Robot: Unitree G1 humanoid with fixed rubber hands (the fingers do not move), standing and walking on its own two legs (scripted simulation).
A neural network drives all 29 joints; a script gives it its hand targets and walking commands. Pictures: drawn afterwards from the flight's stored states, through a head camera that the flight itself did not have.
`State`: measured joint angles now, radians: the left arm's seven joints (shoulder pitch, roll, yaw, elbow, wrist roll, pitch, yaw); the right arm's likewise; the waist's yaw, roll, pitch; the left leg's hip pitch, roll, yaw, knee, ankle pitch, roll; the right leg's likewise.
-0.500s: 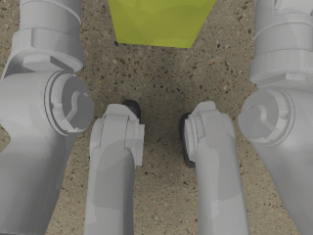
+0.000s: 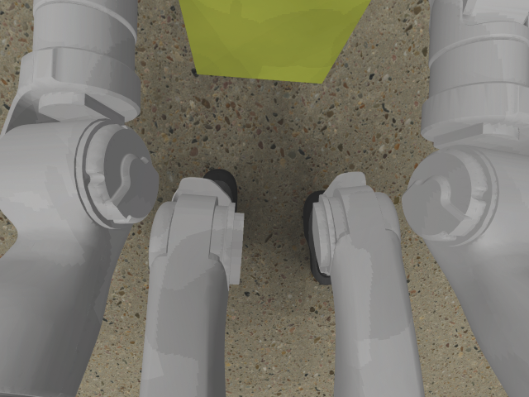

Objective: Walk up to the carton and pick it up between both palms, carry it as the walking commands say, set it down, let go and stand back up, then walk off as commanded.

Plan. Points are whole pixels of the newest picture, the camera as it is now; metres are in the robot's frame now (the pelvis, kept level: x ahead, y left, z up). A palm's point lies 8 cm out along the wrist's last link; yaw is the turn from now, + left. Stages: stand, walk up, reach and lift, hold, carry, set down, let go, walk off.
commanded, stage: set down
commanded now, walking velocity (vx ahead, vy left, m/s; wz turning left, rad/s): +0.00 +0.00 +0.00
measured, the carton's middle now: out of the picture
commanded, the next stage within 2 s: none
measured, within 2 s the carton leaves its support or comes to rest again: rests again in 0.56 s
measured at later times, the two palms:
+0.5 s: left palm out of the picture +0.58 +0.16 -0.19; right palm out of the picture +0.58 -0.12 -0.18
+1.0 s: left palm out of the picture +0.61 +0.17 -0.15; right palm out of the picture +0.62 -0.13 -0.14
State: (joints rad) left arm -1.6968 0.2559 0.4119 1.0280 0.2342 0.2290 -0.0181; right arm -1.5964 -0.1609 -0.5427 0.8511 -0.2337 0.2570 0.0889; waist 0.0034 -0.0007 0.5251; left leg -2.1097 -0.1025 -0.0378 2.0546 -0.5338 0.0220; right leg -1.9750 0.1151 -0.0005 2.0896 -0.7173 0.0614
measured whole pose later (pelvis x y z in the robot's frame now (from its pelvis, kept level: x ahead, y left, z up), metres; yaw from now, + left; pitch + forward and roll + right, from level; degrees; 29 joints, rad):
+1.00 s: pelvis +0.00 -0.01 +0.00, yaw -1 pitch +35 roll -3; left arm -1.74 0.37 0.34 1.07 0.01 0.19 0.08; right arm -1.74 -0.28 -0.24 1.01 0.01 0.22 -0.12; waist 0.01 0.00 0.52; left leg -2.11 -0.07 -0.04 2.07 -0.56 0.00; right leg -2.01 0.14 0.00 2.11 -0.71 0.05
